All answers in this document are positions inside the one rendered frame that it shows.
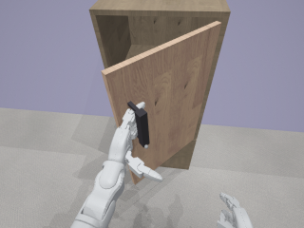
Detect left robot forearm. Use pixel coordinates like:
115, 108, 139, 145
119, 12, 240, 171
70, 160, 126, 228

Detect cupboard door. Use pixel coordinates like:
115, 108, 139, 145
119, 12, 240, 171
101, 21, 222, 185

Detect right robot hand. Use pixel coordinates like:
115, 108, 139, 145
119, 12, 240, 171
217, 193, 254, 228

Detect handle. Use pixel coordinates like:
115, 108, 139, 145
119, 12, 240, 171
127, 101, 150, 148

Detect left robot hand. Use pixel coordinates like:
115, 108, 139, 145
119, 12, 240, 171
107, 102, 162, 182

